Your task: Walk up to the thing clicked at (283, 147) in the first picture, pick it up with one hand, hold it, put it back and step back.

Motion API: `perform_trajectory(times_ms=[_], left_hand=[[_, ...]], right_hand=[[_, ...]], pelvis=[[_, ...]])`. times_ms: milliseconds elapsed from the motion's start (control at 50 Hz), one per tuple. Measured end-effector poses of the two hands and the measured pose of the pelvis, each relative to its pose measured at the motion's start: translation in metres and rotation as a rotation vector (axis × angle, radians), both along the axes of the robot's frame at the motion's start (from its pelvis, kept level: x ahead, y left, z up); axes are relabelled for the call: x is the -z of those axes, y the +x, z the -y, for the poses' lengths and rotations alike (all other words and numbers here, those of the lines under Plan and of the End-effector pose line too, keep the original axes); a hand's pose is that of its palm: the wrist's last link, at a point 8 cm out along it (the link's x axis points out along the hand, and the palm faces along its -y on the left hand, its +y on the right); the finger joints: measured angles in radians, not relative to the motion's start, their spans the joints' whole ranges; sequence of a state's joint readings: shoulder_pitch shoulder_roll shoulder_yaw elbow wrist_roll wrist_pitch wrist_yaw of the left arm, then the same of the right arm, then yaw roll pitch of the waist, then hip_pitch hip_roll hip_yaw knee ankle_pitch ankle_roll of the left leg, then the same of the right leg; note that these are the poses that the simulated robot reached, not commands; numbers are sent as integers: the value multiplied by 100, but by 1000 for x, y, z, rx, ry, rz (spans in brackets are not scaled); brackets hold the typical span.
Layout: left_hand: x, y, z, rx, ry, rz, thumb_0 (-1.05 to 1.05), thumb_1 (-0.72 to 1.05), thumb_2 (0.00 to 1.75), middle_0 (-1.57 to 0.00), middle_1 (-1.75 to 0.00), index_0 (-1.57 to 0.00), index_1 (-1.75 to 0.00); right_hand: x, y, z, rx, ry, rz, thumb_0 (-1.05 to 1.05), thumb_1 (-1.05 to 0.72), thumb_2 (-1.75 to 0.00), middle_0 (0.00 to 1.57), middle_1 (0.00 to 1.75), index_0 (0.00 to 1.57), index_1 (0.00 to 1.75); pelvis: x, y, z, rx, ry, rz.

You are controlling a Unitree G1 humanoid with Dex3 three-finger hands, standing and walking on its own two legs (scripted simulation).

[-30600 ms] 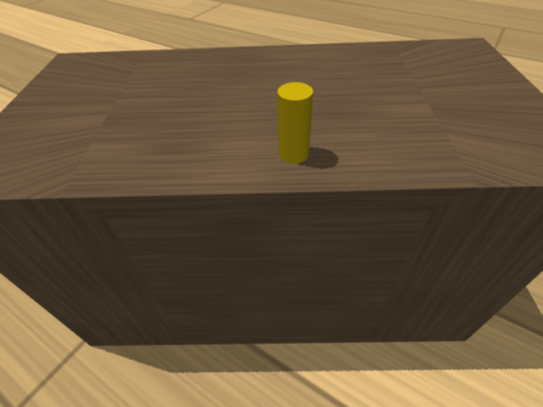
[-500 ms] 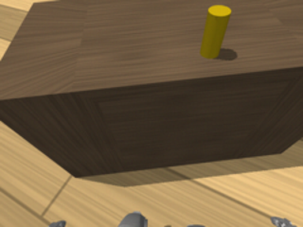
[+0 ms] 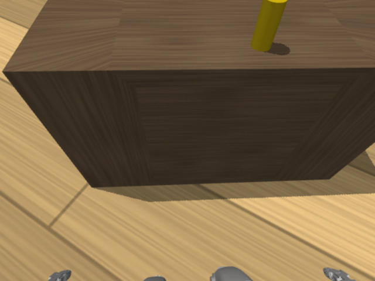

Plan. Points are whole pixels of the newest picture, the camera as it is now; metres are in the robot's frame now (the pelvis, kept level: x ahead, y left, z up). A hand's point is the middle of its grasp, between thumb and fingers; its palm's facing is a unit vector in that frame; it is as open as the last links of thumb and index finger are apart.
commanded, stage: step back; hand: right
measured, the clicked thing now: (267, 23) +0.79 -0.20 +0.11
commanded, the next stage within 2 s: stand in 1.96 s
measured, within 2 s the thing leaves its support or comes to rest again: neither
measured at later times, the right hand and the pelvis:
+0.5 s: hand out of the picture -0.07 -0.30 -0.17, palm faces -0.13 +0.91 -0.40, open 7.4 cm; pelvis -0.17 -0.03 -0.02, yaw +5 degrees
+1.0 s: hand out of the picture -0.23 -0.33 -0.16, palm faces -0.05 +0.93 -0.37, open 7.4 cm; pelvis -0.33 -0.06 +0.00, yaw +0 degrees
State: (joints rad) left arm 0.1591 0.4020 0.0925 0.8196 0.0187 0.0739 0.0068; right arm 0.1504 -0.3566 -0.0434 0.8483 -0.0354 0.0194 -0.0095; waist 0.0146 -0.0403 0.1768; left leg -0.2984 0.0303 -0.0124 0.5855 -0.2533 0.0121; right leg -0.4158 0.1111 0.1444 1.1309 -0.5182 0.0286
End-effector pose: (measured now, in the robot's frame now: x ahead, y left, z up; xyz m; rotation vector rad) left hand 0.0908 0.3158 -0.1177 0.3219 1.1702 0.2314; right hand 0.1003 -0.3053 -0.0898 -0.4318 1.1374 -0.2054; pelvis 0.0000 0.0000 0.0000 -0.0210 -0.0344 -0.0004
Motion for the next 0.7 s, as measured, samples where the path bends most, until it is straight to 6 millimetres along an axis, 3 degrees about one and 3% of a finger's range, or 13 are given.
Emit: perform_trajectory(times_ms=[140,240,380,480,600,700], left_hand=[[4,-63,23,26,40,-54,0,90,90,-20,-30,-20,-30],[-11,-106,42,14,41,-50,0,90,90,-20,-30,-20,-30],[-22,-130,43,-1,73,49,1,90,90,-21,-30,-20,-30],[-11,-153,32,-10,62,116,0,90,90,-20,-30,-20,-30],[-3,-203,27,-36,33,73,0,90,90,-20,-30,-20,-30],[-4,-255,33,-43,17,26,0,90,90,-20,-30,-20,-30]], right_hand=[[17,-23,35,-1,19,83,1,-90,-90,21,30,21,30],[23,-60,46,29,43,54,1,-91,-90,21,30,21,30],[32,-125,46,-6,42,-41,1,-91,-90,21,30,21,30],[36,-165,36,-43,27,-80,1,-91,-90,21,30,21,30],[21,-215,27,-40,30,-66,1,-91,-90,21,30,21,30],[9,-239,32,-38,21,-23,1,-90,-90,21,30,21,30]], pelvis=[[16,-50,26,44,-1,3],[8,-80,36,27,31,6],[7,-124,40,-35,40,2],[17,-165,34,-87,29,6],[11,-210,31,-73,20,32],[3,-245,36,-43,4,16]])
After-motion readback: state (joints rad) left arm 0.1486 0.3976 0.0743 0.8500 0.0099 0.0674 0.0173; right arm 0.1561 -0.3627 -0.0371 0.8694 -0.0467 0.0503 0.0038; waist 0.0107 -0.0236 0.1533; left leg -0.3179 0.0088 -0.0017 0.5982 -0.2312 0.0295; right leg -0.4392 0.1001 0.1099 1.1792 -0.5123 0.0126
